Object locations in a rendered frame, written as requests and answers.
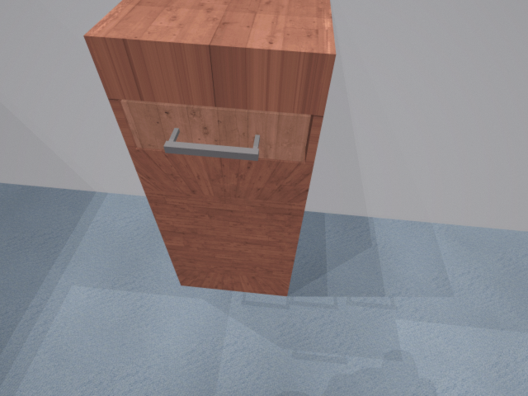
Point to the handle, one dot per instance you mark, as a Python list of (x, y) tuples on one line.
[(210, 150)]

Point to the drawer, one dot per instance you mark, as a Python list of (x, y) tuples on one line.
[(283, 135)]

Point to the cabinet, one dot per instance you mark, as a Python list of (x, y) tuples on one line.
[(227, 224)]

